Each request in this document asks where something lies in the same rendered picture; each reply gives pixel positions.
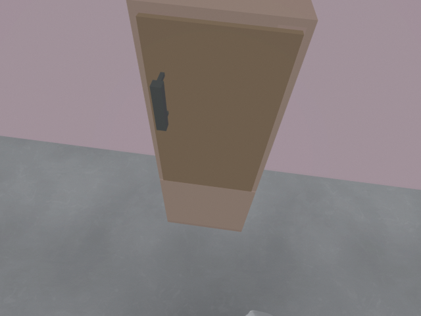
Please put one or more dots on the handle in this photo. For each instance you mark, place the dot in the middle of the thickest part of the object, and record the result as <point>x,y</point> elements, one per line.
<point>159,102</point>

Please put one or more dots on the cupboard door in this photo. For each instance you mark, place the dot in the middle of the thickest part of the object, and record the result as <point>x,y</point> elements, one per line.
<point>224,84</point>

